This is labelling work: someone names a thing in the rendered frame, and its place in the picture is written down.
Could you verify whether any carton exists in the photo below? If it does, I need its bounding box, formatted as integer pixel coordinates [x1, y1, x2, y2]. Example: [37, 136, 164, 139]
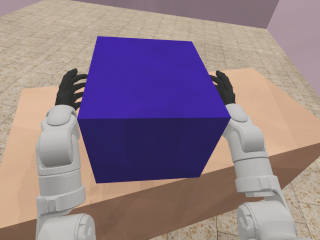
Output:
[77, 36, 231, 184]

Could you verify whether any right robot hand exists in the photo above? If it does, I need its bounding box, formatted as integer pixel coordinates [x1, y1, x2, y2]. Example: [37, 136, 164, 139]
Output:
[209, 70, 236, 105]

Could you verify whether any pedestal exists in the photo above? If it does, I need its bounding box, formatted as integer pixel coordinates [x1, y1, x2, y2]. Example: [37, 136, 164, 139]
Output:
[0, 67, 320, 240]

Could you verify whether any right robot upper arm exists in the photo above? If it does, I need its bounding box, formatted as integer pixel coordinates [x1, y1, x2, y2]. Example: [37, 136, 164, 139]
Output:
[236, 200, 313, 240]

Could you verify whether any left robot hand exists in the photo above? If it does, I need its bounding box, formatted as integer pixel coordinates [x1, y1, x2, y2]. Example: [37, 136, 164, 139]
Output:
[55, 68, 88, 111]

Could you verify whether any robot left forearm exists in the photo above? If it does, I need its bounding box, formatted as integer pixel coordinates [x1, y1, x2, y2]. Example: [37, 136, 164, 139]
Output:
[35, 104, 86, 240]

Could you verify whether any left robot upper arm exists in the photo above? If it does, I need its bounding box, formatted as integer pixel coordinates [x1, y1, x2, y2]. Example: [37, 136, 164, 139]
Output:
[37, 213, 96, 240]

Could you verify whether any robot right forearm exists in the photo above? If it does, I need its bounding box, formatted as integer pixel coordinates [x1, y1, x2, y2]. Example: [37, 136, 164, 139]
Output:
[222, 103, 297, 236]

